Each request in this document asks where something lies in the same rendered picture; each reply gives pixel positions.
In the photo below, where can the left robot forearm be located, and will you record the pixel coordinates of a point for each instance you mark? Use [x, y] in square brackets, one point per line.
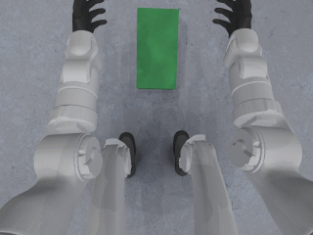
[75, 110]

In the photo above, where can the carton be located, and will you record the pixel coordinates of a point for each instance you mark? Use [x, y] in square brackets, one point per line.
[157, 48]

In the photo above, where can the robot right upper arm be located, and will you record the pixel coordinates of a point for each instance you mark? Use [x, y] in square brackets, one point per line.
[270, 158]

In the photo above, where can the robot right hand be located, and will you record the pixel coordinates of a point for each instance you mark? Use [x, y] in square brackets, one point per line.
[239, 18]

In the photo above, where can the right robot forearm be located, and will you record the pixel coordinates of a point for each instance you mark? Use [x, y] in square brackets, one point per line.
[250, 84]

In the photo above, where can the right robot thigh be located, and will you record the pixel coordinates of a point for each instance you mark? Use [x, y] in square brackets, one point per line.
[213, 214]

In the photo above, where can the left robot shin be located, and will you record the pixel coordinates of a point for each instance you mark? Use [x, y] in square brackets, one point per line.
[113, 141]

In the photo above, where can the robot left hand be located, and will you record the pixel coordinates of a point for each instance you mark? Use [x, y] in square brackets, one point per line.
[82, 18]

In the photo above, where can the robot left upper arm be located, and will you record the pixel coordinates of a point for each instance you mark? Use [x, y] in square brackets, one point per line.
[64, 163]

